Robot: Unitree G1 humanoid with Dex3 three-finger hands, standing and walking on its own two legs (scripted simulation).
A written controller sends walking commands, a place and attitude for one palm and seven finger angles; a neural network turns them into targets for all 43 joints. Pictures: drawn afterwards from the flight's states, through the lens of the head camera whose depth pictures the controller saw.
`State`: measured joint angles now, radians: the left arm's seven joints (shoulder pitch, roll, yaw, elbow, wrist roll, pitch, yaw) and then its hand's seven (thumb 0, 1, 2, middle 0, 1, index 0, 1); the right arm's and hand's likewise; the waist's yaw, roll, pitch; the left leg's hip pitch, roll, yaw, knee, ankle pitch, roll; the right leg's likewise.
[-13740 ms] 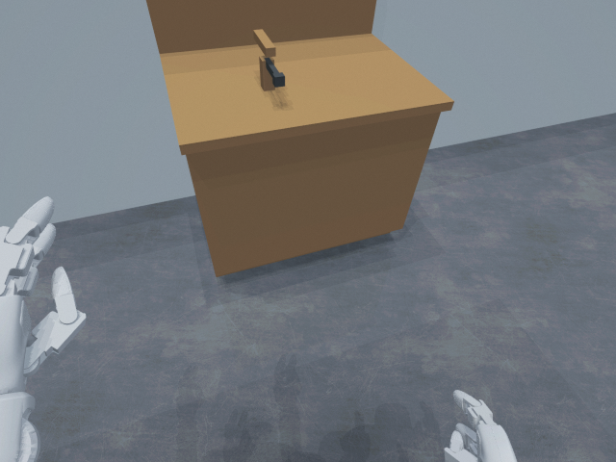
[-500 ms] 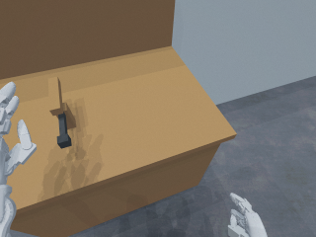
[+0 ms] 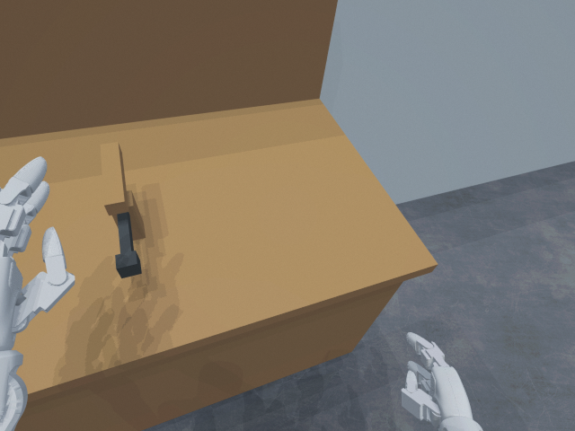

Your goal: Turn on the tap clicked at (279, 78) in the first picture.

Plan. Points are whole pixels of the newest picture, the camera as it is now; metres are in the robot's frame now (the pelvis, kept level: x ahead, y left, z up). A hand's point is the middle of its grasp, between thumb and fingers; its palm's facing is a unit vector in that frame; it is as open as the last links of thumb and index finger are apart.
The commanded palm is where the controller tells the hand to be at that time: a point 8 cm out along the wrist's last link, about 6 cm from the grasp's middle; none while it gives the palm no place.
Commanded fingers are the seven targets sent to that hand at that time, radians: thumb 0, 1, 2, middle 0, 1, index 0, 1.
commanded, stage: look again from close up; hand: left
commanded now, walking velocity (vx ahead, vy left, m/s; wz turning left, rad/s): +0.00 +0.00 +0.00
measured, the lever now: (128, 264) +0.32 +0.27 +0.01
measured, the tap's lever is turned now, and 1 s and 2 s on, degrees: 0 0 0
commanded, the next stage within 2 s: shuffle to correct the standing spot in 0.36 s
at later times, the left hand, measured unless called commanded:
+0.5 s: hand (67, 298) +0.20 +0.24 +0.16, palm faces +0.38 -0.85 -0.35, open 7.4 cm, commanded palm +0.14 +0.27 +0.18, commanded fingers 0.00 0.90 0.90 -0.20 -0.30 -0.20 -0.30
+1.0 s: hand (146, 282) +0.22 +0.17 +0.16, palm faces +0.34 -0.86 -0.38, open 7.4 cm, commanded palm +0.16 +0.21 +0.18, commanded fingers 0.00 0.90 0.90 -0.20 -0.30 -0.20 -0.30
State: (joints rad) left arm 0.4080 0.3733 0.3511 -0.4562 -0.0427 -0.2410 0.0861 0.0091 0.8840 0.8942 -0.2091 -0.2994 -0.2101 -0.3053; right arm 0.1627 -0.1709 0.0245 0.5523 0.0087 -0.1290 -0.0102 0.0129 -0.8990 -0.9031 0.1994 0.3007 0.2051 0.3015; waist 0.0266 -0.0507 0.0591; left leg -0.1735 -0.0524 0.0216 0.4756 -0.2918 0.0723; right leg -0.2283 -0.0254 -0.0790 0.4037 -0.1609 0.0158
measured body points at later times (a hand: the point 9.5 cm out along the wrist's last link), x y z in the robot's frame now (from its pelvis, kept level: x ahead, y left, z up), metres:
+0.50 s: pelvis -0.02 -0.01 +0.00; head +0.00 +0.01 +0.45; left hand +0.17 +0.28 +0.18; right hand +0.15 -0.23 -0.07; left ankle -0.02 +0.06 -0.74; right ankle +0.03 -0.13 -0.74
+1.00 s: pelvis +0.00 -0.07 +0.00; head +0.03 -0.05 +0.45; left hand +0.20 +0.22 +0.18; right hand +0.18 -0.29 -0.08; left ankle -0.02 +0.06 -0.74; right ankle +0.03 -0.14 -0.74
